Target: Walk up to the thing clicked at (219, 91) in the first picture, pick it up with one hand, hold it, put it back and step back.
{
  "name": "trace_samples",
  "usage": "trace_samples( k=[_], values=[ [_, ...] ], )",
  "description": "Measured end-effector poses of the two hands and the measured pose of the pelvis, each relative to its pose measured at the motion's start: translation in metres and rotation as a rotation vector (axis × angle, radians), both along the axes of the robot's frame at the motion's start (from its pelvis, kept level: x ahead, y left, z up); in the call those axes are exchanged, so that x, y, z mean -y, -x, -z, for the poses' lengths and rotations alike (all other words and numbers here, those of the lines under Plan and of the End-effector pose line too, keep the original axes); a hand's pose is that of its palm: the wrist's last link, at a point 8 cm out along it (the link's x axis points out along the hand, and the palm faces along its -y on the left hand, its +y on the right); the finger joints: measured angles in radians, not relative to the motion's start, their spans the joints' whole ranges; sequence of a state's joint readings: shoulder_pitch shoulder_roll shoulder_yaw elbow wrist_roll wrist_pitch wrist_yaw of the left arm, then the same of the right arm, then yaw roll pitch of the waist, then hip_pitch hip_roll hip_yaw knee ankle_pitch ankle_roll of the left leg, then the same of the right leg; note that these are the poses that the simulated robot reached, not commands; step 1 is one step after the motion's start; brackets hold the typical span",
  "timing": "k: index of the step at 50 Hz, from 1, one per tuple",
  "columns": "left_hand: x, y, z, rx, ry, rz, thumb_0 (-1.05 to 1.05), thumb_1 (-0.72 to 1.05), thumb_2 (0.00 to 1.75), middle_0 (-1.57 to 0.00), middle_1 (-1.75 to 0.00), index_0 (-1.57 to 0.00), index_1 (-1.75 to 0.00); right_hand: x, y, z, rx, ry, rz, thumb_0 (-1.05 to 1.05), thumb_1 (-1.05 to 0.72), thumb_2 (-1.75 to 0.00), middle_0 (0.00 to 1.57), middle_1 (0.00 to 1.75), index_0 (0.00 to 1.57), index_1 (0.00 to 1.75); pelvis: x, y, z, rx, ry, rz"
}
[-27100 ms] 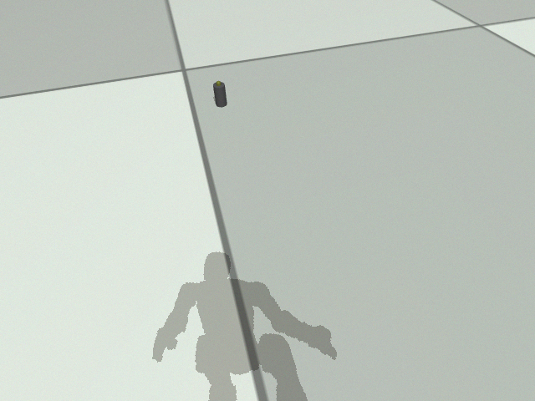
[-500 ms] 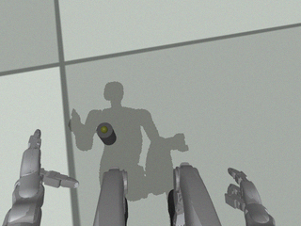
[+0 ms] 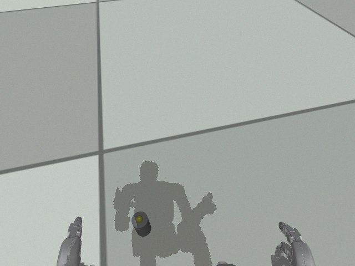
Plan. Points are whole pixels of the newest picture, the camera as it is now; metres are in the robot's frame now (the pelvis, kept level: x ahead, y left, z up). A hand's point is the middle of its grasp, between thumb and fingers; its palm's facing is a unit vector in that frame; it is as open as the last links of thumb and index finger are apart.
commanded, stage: home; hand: left
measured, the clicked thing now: (141, 223) +0.42 +0.19 -0.62
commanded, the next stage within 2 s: stand in 1.72 s
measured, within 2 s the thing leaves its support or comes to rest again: neither
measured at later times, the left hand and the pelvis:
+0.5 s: hand (94, 263) +0.17 +0.19 -0.04, palm faces +0.11 -0.95 -0.30, open 17.6 cm; pelvis +0.00 +0.01 +0.01, yaw +0 degrees
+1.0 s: hand out of the picture +0.16 +0.18 -0.04, palm faces +0.11 -0.95 -0.29, open 17.6 cm; pelvis -0.01 +0.00 +0.02, yaw +0 degrees
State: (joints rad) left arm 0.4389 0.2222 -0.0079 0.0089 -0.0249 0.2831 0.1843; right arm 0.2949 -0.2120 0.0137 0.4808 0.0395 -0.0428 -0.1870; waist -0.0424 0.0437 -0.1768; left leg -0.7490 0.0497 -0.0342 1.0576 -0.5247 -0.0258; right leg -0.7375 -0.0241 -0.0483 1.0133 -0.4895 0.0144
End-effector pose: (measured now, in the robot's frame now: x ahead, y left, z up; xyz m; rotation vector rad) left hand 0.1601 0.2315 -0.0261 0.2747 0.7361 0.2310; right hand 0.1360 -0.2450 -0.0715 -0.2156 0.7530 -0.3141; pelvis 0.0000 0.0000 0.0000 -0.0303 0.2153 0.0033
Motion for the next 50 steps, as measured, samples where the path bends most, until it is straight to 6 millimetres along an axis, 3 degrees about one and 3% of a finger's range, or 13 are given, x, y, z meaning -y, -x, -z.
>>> trace_samples(
  k=[6,13,35,50],
  values=[
    [0.001,0.010,-0.016,0.020,0.016,-0.003,-0.01,-0.55,0.05,-0.05,-0.05,-0.05,-0.05,-0.011,-0.017,-0.016,0.074,-0.003,-0.037,0.01,-0.90,-0.90,0.20,0.30,0.21,0.30,-0.003,-0.003,-0.008,0.042,0.001,-0.004],
    [-0.004,0.020,-0.011,-0.006,0.034,-0.018,-0.01,-0.55,0.05,-0.05,-0.05,-0.05,-0.05,-0.018,-0.027,-0.027,0.104,0.015,-0.089,0.01,-0.90,-0.90,0.20,0.30,0.21,0.30,-0.005,0.001,-0.011,0.061,0.002,-0.009],
    [0.000,0.018,-0.012,-0.004,0.036,0.000,-0.01,-0.57,0.04,-0.05,-0.05,-0.05,-0.05,-0.013,-0.004,-0.020,0.055,0.006,-0.072,0.01,-0.90,-0.90,0.20,0.30,0.21,0.30,-0.003,0.003,-0.015,0.081,0.002,-0.005],
    [0.004,0.023,-0.013,-0.006,0.038,-0.003,-0.01,-0.56,0.04,-0.05,-0.05,-0.05,-0.05,-0.007,-0.007,-0.023,0.076,0.012,-0.077,0.01,-0.90,-0.90,0.20,0.30,0.21,0.30,0.001,0.007,-0.016,0.085,-0.002,-0.006]
  ],
)
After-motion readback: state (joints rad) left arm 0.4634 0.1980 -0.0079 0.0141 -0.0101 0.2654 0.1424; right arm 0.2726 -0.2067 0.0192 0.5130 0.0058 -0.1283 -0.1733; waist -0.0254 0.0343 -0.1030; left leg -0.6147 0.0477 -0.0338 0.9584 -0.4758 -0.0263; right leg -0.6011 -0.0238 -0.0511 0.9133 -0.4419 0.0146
